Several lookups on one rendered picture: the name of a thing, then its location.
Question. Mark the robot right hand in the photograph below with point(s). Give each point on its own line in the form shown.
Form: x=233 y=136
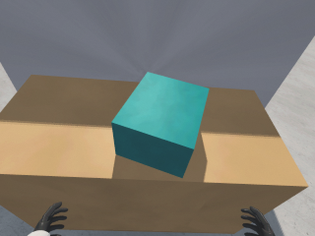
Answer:
x=262 y=226

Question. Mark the robot left hand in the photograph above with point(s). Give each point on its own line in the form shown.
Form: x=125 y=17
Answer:
x=48 y=218

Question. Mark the pedestal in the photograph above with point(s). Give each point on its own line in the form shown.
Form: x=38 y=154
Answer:
x=57 y=145

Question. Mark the carton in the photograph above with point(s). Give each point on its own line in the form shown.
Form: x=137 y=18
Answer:
x=159 y=123

